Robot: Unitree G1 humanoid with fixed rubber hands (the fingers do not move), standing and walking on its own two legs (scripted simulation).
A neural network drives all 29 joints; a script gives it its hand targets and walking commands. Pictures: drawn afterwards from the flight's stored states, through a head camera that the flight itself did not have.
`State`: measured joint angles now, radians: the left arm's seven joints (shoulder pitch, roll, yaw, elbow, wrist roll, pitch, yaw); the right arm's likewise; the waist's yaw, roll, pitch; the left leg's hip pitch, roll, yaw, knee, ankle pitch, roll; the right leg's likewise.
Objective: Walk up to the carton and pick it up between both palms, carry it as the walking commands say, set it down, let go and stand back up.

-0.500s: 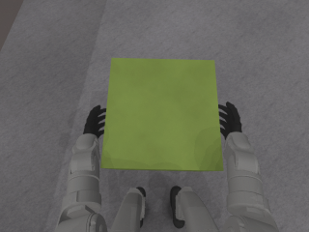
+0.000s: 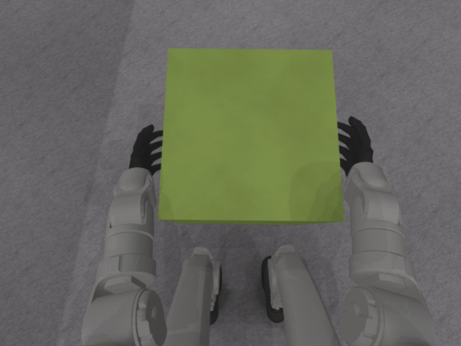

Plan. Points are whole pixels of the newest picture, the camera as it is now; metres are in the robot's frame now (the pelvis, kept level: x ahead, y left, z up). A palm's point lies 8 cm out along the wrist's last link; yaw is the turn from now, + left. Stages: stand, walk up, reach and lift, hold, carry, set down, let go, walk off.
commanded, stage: set down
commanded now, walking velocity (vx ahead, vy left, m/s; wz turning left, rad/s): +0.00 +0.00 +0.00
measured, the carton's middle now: (245, 150) +0.46 -0.01 -0.16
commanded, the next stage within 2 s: none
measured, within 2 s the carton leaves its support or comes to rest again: rests again in 1.68 s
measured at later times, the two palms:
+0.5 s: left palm (160, 165) +0.44 +0.17 -0.18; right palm (339, 165) +0.42 -0.20 -0.17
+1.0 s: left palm (173, 163) +0.47 +0.17 -0.28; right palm (324, 169) +0.44 -0.20 -0.27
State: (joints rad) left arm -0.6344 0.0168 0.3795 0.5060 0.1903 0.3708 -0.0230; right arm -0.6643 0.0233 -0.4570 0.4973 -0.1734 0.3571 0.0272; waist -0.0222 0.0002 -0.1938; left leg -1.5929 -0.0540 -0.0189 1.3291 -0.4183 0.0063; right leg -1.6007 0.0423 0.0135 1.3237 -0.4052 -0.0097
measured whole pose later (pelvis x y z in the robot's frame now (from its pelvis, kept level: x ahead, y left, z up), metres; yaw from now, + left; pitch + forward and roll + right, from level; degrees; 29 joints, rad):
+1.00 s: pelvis -0.04 +0.00 -0.16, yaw +0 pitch +46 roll -1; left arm -1.09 0.21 0.28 0.69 0.10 0.38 0.02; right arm -1.02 -0.08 -0.49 0.58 -0.11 0.36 -0.05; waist -0.05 0.00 -0.03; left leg -2.19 -0.07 -0.02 1.87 -0.48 -0.01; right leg -2.19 0.03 -0.02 1.86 -0.47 -0.01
